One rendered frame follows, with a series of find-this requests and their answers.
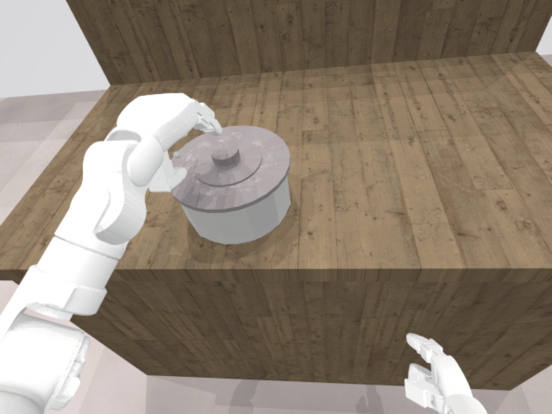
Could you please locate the lid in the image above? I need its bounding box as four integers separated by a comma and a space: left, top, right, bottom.
171, 125, 291, 213

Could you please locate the pot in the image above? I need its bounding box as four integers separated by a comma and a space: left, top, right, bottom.
181, 176, 291, 245

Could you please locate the robot right forearm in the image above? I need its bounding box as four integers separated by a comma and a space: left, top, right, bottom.
442, 394, 487, 414

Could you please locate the knob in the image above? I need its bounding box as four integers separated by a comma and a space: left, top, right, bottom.
210, 141, 240, 166

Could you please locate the table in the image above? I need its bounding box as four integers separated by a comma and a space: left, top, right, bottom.
0, 0, 552, 391

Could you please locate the left robot upper arm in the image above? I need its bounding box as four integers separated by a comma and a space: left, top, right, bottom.
0, 313, 91, 414

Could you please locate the robot left hand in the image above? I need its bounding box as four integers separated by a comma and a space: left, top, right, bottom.
116, 93, 223, 192

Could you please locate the robot left forearm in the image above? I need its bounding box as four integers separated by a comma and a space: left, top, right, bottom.
0, 124, 164, 342

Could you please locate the robot right hand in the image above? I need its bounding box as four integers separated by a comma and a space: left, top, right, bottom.
405, 333, 473, 414

